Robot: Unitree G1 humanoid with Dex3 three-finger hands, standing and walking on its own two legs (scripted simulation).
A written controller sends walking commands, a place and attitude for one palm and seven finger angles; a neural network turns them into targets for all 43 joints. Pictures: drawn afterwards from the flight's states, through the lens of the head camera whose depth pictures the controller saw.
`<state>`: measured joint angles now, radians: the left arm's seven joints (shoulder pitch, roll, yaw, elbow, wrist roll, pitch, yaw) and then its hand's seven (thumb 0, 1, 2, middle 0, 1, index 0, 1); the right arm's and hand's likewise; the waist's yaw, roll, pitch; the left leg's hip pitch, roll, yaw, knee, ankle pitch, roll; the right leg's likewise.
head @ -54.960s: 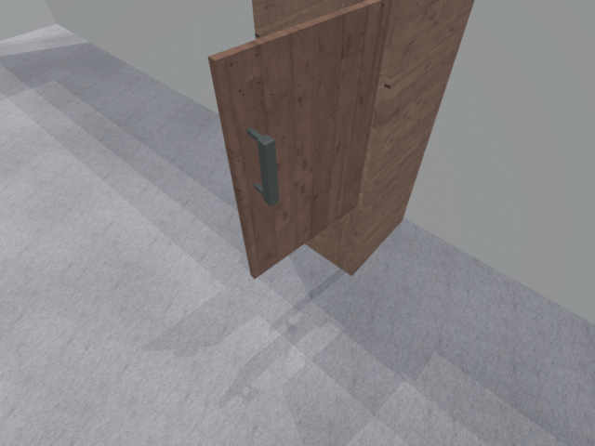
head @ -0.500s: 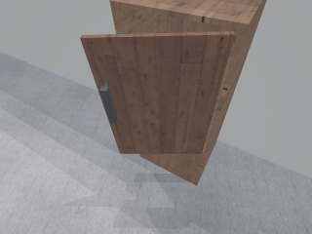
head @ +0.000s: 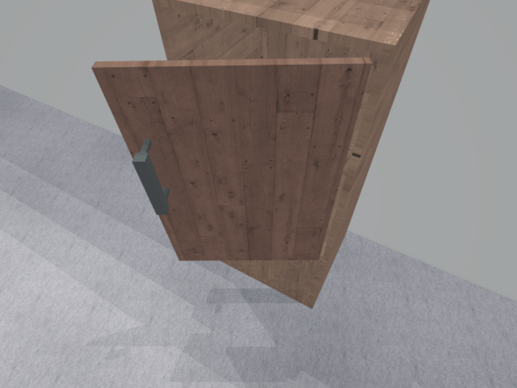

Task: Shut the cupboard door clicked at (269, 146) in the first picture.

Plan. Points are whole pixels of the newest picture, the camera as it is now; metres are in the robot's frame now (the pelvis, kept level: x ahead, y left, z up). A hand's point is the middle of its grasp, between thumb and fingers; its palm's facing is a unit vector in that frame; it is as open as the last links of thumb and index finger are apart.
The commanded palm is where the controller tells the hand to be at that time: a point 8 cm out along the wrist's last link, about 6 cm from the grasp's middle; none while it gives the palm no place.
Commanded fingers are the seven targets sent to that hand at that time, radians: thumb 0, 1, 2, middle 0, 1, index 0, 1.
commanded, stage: look again from close up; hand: left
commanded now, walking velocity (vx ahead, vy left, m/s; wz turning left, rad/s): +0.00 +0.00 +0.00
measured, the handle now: (155, 178) +0.46 +0.23 +0.04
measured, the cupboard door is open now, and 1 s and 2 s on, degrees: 29 29 29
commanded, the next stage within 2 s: raise the hand and make a fist in 0.18 s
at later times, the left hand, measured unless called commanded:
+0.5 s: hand (146, 329) +0.20 +0.18 +0.01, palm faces +0.25 -0.97 -0.06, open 7.1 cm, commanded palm +0.10 +0.22 -0.06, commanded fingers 0.00 0.90 0.90 -0.40 -0.52 -0.40 -0.52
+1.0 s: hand (149, 378) +0.14 +0.17 -0.03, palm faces -0.09 -1.00 -0.01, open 4.7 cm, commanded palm +0.10 +0.24 -0.02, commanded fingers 0.00 0.90 0.90 -0.86 -1.02 -0.86 -1.02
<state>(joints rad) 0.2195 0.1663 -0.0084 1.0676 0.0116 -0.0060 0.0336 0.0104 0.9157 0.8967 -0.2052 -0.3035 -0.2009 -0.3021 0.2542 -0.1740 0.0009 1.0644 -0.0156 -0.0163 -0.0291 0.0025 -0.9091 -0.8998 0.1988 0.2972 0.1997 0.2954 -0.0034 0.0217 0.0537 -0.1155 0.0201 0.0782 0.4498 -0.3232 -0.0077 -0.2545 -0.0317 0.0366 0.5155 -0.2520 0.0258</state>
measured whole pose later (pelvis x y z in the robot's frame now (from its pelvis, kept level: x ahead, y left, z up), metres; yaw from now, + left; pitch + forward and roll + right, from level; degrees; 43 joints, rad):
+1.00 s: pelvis -0.08 -0.01 -0.09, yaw +6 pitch +10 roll -1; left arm 0.29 0.25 0.09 -0.04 -0.25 -0.21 -0.33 0.02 0.90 0.90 -0.69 -0.83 -0.68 -0.83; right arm 0.25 -0.19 0.06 0.50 0.04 -0.23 -0.07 0.01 -0.90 -0.90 0.20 0.30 0.21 0.30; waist -0.01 0.03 -0.08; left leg -0.82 0.02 -0.03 1.18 -0.53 -0.01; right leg -0.86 -0.04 -0.04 1.11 -0.42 0.02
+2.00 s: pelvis -0.03 -0.01 -0.05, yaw +6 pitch +7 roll -1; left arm 0.34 0.26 0.18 -0.08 -0.31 -0.16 -0.34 0.02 0.90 0.90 -1.30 -1.50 -1.30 -1.50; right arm 0.30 -0.27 0.03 0.49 0.03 -0.21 -0.08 0.01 -0.90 -0.90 0.20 0.30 0.20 0.30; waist 0.01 0.05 -0.08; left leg -0.56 0.03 -0.03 0.92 -0.49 -0.02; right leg -0.61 -0.03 -0.05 0.89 -0.40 0.01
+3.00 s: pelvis -0.03 -0.01 -0.04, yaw +5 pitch +9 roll +0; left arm -0.20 0.25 0.18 0.36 -0.24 -0.19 -0.27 0.02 0.90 0.90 -1.30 -1.50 -1.30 -1.50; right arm 0.29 -0.27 0.03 0.58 0.02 -0.15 -0.07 0.01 -0.90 -0.90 0.20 0.30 0.20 0.30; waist -0.01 0.03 -0.05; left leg -0.57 0.01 -0.02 0.88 -0.46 -0.02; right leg -0.64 -0.04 -0.03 0.86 -0.37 0.01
